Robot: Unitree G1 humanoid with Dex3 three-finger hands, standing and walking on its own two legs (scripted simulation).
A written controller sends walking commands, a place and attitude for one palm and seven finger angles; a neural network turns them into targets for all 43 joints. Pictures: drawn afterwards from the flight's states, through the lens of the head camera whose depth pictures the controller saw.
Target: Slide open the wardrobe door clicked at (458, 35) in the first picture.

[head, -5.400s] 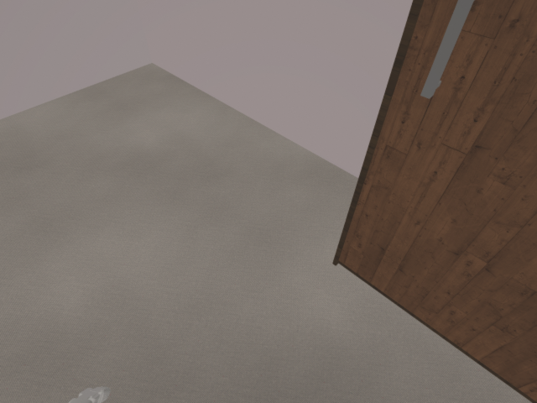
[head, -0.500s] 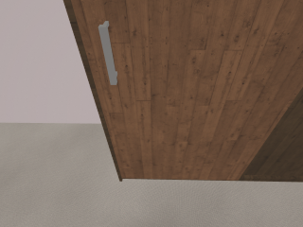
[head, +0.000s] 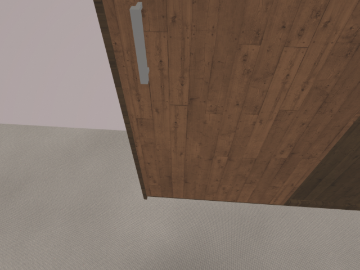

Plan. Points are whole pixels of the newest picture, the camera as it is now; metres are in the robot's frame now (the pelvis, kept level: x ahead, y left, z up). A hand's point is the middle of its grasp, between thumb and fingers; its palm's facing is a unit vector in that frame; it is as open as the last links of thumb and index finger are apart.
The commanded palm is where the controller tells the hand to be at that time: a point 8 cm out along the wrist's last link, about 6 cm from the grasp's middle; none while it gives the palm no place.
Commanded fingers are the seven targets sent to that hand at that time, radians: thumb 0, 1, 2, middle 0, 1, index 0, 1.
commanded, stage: look again from close up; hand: left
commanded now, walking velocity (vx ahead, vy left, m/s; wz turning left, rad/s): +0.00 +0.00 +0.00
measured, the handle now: (142, 45) +0.60 +0.13 +0.21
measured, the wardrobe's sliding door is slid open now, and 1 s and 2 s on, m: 0.00 0.00 0.00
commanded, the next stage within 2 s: none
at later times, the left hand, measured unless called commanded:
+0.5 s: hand out of the picture -0.03 +0.21 -0.17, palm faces +0.05 -0.97 -0.22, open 7.4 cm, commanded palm none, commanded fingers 0.00 0.90 0.90 -0.20 -0.30 -0.20 -0.30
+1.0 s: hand out of the picture -0.02 +0.18 -0.18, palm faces +0.05 -0.98 -0.17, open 7.4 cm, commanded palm none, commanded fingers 0.00 0.90 0.90 -0.20 -0.30 -0.20 -0.30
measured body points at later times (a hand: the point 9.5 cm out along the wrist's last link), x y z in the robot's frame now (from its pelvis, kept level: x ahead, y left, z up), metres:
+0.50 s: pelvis -0.03 +0.03 +0.00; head -0.04 +0.03 +0.45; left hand -0.03 +0.27 -0.16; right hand +0.00 -0.21 -0.15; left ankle +0.03 +0.13 -0.74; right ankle +0.00 -0.11 -0.74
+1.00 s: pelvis -0.02 +0.01 +0.00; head -0.02 +0.02 +0.45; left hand -0.03 +0.23 -0.16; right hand +0.00 -0.21 -0.15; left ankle +0.03 +0.13 -0.74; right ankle +0.00 -0.11 -0.74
